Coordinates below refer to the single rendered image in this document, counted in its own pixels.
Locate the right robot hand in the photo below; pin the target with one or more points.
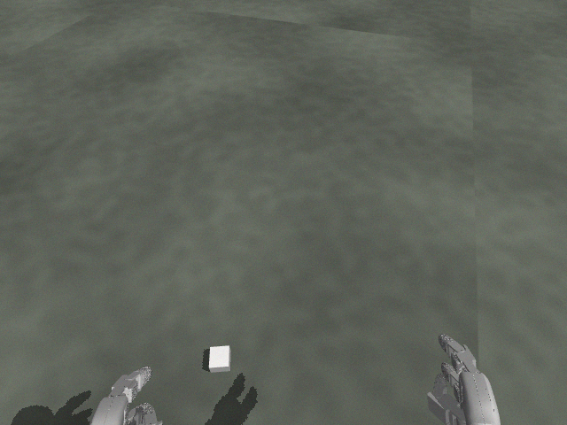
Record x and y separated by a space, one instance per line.
471 389

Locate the small box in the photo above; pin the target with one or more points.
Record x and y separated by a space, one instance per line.
219 359

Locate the left robot hand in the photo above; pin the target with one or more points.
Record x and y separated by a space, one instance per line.
113 410

